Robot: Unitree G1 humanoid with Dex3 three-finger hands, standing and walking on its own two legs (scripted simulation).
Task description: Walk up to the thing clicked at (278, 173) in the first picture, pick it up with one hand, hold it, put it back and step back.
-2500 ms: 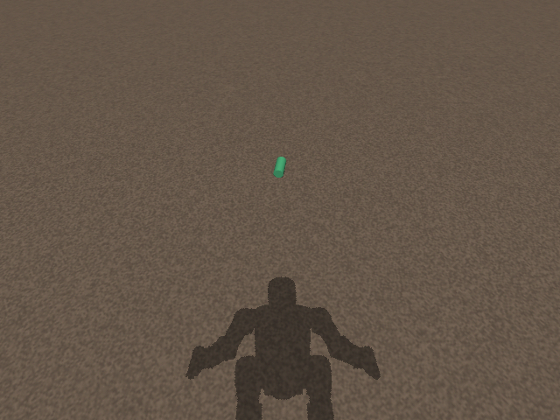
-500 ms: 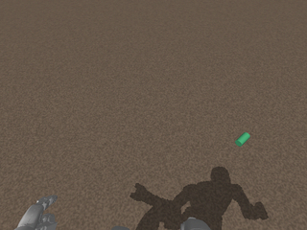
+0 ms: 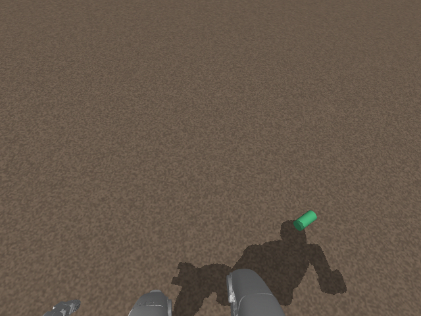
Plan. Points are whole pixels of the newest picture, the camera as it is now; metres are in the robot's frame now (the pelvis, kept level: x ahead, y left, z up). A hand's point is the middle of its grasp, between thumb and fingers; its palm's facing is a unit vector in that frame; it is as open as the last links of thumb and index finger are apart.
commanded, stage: walk up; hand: left
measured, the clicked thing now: (305, 220) +0.54 -0.51 -0.72
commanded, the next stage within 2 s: none
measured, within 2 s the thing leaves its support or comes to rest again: neither
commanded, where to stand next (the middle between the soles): +0.35 -0.89 m, yaw +31 degrees
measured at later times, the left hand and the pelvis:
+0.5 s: hand out of the picture +0.10 +0.05 -0.16, palm faces +0.21 -0.91 -0.36, open 7.4 cm; pelvis +0.11 -0.25 -0.01, yaw +15 degrees
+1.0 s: hand (318, 301) +0.15 -0.23 -0.15, palm faces +0.34 -0.87 -0.37, open 7.3 cm; pelvis +0.19 -0.52 -0.02, yaw +24 degrees
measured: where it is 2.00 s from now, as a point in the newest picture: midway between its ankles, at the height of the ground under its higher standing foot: (405, 272)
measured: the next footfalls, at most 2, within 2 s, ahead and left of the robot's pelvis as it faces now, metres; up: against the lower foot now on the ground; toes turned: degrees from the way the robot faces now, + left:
right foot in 0.18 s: +0.13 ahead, -0.34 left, +0.00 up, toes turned +7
left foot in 0.46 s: +0.22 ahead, -0.15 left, +0.00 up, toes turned +18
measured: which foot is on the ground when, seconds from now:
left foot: down 0.00-0.18, up 0.20-0.44, down 0.46-0.88, up 0.90-1.00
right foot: up 0.00-0.16, down 0.18-0.46, up 0.48-0.84, down 0.86-1.00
